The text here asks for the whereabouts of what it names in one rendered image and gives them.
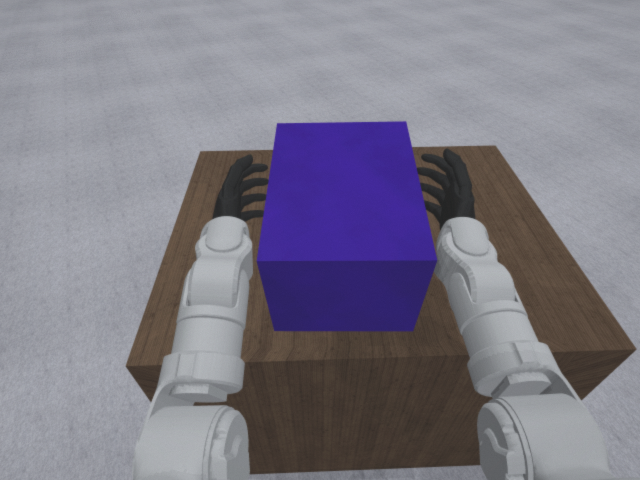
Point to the right robot hand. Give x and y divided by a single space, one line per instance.
456 198

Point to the right robot upper arm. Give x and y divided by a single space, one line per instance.
540 437

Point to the left robot upper arm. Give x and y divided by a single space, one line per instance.
193 443

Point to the robot right forearm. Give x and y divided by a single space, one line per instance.
506 358

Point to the left robot hand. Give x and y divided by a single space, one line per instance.
230 201

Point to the carton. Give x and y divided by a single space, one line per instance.
345 242

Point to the robot left forearm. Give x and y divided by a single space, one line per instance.
205 362

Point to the pedestal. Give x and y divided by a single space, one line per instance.
318 401

